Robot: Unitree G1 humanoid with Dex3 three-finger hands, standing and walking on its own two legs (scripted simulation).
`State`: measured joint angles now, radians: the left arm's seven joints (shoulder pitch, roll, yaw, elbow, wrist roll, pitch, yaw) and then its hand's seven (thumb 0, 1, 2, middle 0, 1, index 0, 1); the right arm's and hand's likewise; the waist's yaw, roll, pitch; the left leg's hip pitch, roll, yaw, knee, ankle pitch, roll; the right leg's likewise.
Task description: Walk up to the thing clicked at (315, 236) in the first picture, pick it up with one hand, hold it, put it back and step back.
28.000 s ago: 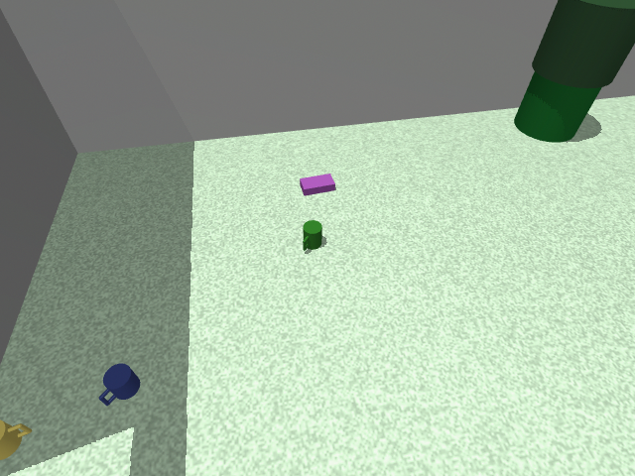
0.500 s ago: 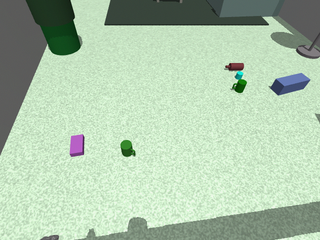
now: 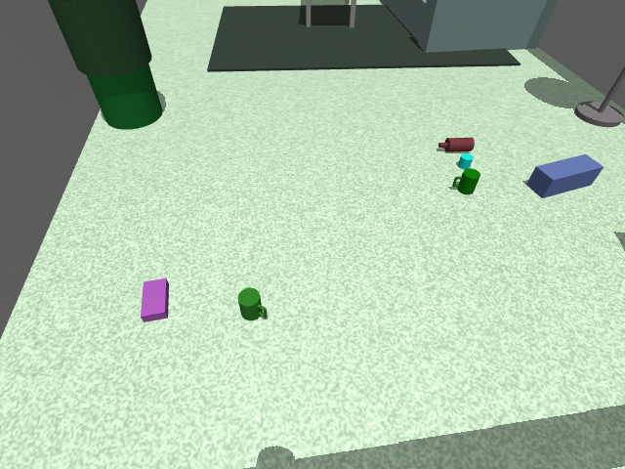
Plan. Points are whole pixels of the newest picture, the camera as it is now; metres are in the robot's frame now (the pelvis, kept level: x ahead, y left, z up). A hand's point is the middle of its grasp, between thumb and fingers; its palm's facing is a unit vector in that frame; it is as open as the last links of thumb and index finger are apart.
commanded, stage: stand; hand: left
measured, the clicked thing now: (254, 306) +0.82 +0.22 -0.73
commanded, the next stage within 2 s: walk up in 0.62 s
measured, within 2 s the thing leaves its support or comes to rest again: neither
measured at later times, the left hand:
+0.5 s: hand out of the picture +0.09 +0.24 -0.15, palm faces -0.03 -0.94 -0.35, open 7.4 cm
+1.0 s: hand out of the picture +0.09 +0.33 -0.18, palm faces -0.01 -0.93 -0.36, open 7.4 cm
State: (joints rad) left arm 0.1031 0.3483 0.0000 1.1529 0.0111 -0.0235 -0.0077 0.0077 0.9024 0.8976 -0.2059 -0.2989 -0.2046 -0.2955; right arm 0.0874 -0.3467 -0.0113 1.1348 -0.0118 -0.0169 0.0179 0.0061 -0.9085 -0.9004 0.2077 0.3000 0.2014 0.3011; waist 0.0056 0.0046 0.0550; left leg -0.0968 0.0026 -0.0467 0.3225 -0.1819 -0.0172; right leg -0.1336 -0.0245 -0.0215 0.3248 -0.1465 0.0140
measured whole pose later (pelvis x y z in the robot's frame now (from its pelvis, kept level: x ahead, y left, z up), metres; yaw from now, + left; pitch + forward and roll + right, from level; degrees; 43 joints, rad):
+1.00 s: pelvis +0.08 +0.04 -0.02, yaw +1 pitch -4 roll +0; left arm 0.30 0.44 0.08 1.02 0.03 0.02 -0.04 0.01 0.90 0.90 -0.20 -0.30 -0.20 -0.30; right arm 0.27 -0.40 -0.10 0.98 -0.05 -0.07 0.05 0.01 -0.91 -0.90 0.21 0.30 0.20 0.30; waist 0.00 -0.05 0.07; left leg -0.30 0.03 0.06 0.63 -0.27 0.01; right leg -0.27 0.00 0.08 0.92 -0.50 -0.05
